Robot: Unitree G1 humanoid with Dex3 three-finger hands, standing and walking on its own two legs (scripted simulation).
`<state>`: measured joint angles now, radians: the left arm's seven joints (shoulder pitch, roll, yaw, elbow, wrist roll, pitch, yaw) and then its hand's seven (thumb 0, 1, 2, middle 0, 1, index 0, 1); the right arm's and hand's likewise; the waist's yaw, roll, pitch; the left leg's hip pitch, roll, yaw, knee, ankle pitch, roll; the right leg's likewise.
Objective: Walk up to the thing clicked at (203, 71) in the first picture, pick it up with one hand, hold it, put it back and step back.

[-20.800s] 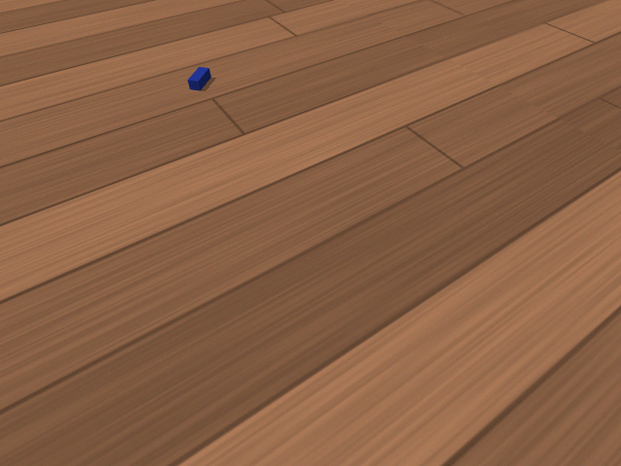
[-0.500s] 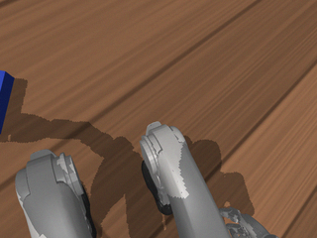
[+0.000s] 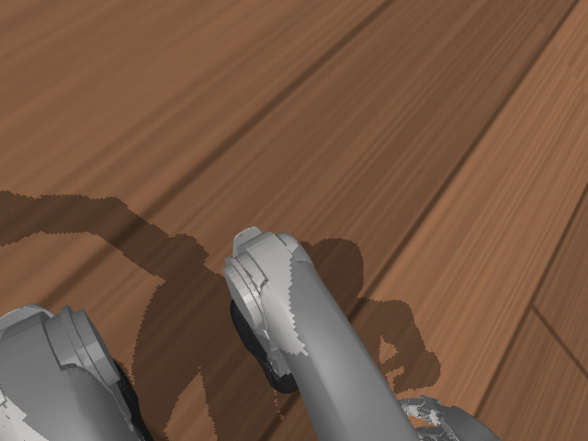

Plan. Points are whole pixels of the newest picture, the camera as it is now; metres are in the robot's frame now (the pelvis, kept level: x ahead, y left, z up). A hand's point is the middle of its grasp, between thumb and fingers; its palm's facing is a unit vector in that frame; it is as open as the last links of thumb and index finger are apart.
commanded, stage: approach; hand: left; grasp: from above
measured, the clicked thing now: out of the picture +0.45 +0.36 -0.30
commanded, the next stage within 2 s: rest palm in 0.22 s
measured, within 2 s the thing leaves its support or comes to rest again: neither
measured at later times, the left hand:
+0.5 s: hand out of the picture +0.40 +0.35 -0.21, palm faces -0.05 -0.44 -0.90, open 14.0 cm
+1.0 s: hand out of the picture +0.43 +0.34 -0.23, palm faces +0.06 -0.44 -0.90, open 14.3 cm
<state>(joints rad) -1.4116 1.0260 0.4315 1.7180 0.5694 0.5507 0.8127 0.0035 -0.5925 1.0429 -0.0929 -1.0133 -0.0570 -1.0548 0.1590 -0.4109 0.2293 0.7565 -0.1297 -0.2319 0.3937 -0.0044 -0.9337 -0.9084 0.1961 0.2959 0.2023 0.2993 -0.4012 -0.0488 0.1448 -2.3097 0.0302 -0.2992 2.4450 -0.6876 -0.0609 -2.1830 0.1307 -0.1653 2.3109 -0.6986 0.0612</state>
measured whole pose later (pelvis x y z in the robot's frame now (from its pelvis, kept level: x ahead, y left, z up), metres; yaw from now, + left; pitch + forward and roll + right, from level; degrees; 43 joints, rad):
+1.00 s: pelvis +0.00 +0.00 +0.00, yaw +0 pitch +27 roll -14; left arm -1.29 1.02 0.42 1.77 0.46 0.45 0.87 0.00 -0.58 1.05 -0.10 -0.97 -0.06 -1.02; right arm 0.10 -0.41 0.32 0.78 -0.18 -0.28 0.41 0.00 -0.93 -0.91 0.19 0.30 0.20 0.30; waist -0.42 -0.13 0.24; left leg -2.27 0.03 -0.32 2.46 -0.69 -0.07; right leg -2.14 0.13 -0.18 2.32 -0.69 0.06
